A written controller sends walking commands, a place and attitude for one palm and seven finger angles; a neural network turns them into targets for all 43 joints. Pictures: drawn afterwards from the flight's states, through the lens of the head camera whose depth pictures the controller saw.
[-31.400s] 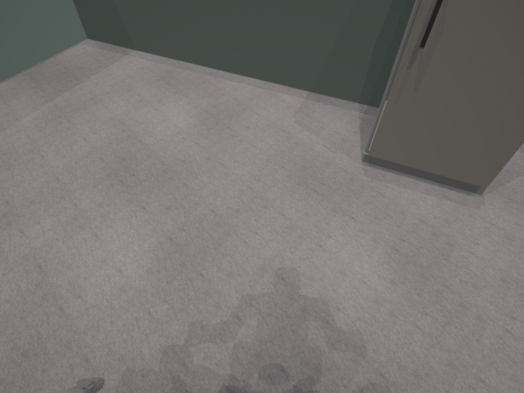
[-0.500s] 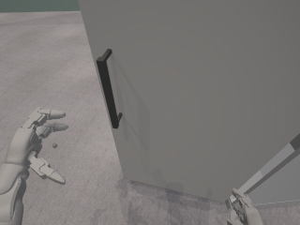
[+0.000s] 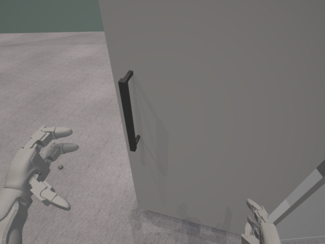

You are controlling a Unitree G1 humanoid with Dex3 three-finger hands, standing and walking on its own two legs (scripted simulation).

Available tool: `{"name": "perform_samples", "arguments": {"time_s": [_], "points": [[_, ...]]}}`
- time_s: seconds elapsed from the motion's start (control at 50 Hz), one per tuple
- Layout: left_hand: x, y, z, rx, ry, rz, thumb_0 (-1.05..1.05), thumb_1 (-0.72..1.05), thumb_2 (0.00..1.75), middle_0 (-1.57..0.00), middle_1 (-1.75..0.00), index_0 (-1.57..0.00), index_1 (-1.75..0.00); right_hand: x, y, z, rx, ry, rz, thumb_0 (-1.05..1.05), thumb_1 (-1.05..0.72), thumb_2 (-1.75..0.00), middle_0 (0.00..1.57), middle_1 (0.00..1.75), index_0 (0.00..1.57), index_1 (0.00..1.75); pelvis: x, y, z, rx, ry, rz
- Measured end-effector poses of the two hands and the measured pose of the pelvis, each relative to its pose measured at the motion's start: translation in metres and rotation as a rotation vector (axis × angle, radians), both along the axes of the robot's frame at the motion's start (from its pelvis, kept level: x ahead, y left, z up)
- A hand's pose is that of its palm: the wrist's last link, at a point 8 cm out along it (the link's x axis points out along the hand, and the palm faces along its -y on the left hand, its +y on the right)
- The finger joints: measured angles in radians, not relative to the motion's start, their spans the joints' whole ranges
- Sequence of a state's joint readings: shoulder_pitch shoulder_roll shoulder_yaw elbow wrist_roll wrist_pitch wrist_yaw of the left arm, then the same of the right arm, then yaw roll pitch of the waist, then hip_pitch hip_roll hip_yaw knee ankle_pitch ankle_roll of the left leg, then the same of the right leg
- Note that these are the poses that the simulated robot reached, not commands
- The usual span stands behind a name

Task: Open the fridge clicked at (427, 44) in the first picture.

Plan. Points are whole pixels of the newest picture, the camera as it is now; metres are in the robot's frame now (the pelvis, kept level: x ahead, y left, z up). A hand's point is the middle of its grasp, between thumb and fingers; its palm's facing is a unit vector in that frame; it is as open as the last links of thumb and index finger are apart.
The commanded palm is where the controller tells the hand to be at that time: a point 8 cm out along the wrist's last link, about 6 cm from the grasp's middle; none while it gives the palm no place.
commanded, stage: draw the hand back to the body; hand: left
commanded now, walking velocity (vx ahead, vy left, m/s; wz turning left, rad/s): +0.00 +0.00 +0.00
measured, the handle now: (131, 115) +0.43 +0.15 +0.09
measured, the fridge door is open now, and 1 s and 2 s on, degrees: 71 71 71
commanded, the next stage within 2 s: step back with the hand held close in 1.10 s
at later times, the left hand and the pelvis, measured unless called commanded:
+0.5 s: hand (42, 158) +0.22 +0.27 +0.16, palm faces +0.46 -0.81 -0.36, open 11.0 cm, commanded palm +0.17 +0.30 +0.18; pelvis +0.01 +0.00 +0.02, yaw -1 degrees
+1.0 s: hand (36, 158) +0.21 +0.27 +0.18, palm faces +0.48 -0.80 -0.37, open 7.5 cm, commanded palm +0.16 +0.30 +0.19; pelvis +0.02 -0.01 +0.02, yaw -1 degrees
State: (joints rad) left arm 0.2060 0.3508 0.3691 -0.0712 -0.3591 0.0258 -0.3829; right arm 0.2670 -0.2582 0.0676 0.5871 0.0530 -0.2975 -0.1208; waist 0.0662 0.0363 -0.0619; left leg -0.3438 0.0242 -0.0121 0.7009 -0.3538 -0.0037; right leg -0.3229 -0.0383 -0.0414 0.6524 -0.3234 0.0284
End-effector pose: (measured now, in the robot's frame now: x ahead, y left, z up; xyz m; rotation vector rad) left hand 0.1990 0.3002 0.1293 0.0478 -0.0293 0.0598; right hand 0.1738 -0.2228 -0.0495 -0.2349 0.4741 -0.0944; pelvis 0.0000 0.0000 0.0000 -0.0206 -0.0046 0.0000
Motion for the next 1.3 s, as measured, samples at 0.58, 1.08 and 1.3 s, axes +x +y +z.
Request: {"name": "perform_samples", "arguments": {"time_s": [0.58,1.08,1.3], "points": [[-0.024,0.004,0.052,0.372,-0.079,0.408,0.0,0.33,0.63,-0.22,-0.63,-0.23,-0.63,0.009,0.003,-0.008,0.0,0.17,0.004,0.02,-0.9,-0.9,0.2,0.3,0.2,0.3,0.015,-0.002,0.019,0.019,-0.069,-0.018],[-0.036,0.001,0.064,0.381,-0.115,0.425,0.01,0.88,0.89,-0.21,-0.31,-0.21,-0.31,0.013,0.001,-0.002,-0.006,0.161,0.01,0.02,-0.9,-0.9,0.2,0.3,0.2,0.3,0.014,-0.006,0.022,0.016,-0.09,-0.02],[-0.036,0.002,0.07,0.396,-0.161,0.412,0.01,0.89,0.9,-0.21,-0.3,-0.21,-0.31,0.004,0.002,-0.002,-0.008,0.184,0.01,0.02,-0.9,-0.9,0.2,0.3,0.2,0.3,0.007,-0.003,0.022,0.008,-0.071,-0.018]]}}
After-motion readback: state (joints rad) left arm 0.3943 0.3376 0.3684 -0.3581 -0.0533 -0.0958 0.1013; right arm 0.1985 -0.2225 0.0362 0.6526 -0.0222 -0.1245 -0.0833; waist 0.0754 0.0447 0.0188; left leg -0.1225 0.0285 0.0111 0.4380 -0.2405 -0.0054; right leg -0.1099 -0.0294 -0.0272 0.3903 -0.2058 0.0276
